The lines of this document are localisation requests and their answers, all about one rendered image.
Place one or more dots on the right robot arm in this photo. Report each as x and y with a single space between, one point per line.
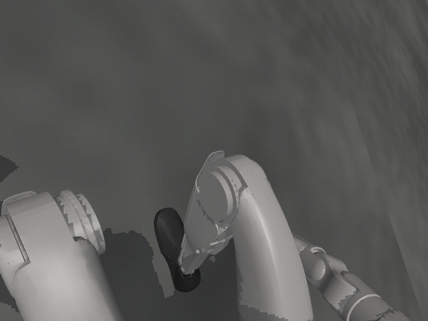
346 293

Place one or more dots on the right robot foot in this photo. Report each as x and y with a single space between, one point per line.
169 230

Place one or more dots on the right robot hand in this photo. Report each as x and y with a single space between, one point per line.
301 243

